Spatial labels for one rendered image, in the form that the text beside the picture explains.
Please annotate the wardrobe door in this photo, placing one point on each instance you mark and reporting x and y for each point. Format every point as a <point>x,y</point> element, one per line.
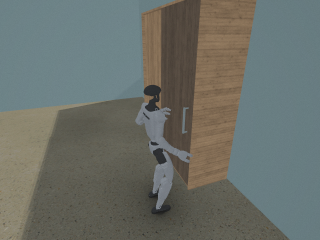
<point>153,51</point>
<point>179,46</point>

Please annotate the robot right upper arm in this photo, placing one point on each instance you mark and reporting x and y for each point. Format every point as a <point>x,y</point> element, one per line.
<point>159,119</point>

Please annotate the robot right forearm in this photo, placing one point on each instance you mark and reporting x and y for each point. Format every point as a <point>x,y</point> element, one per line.
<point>165,145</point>

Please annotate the humanoid robot torso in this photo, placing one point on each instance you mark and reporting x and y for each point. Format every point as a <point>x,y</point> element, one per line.
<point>150,126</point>

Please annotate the robot left upper arm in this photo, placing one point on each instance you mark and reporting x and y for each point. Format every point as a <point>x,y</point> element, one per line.
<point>140,116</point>

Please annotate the robot right shin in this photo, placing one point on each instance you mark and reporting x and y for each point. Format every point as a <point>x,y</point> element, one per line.
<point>163,193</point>

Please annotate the right robot hand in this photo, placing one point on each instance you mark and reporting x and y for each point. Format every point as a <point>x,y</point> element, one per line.
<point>183,155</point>

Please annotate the left robot hand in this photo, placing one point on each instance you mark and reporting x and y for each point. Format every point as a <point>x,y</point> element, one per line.
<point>164,111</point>

